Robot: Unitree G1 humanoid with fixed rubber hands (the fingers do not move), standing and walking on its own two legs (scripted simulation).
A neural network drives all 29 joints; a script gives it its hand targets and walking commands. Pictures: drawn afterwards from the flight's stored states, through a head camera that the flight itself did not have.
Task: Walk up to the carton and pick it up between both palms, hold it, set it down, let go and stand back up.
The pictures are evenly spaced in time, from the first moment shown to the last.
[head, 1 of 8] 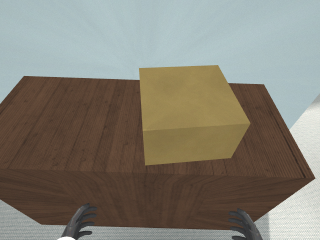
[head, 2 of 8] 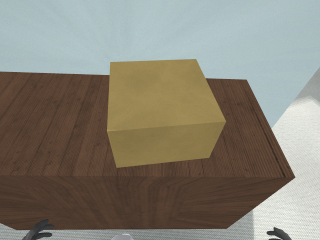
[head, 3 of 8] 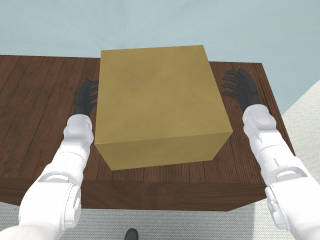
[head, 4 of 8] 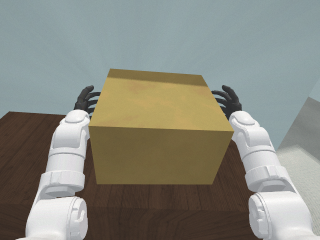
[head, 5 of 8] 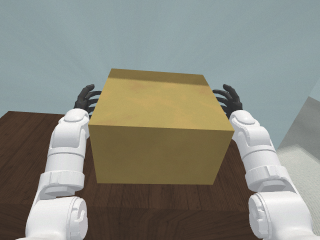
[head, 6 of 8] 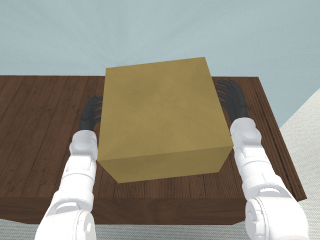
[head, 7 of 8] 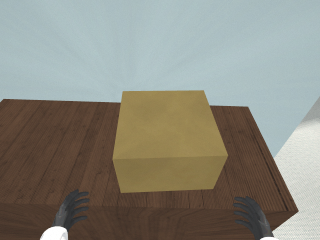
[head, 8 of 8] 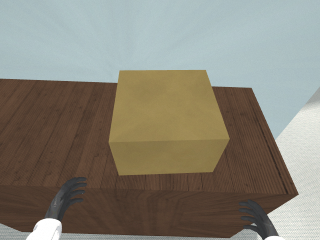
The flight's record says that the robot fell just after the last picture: no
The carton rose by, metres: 0.19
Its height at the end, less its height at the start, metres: +0.00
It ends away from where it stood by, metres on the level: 0.02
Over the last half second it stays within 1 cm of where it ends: yes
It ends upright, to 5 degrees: yes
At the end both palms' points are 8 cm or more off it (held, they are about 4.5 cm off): yes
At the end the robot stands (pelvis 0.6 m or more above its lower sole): yes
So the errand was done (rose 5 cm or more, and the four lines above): yes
